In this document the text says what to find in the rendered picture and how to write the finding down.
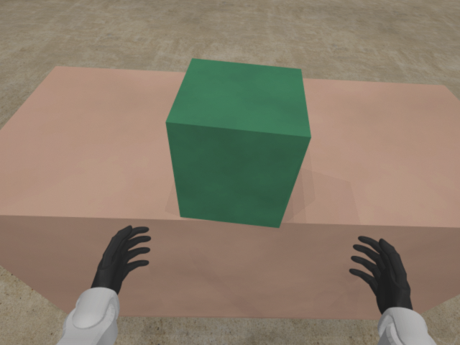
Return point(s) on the pedestal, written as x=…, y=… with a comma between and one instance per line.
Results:
x=87, y=154

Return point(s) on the carton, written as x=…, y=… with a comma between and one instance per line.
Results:
x=238, y=134

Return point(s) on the left robot forearm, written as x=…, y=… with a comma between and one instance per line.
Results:
x=93, y=320

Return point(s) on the robot left hand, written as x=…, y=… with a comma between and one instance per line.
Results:
x=113, y=267

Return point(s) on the robot right hand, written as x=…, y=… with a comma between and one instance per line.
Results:
x=389, y=283

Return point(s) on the right robot forearm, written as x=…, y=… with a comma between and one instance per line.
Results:
x=403, y=326

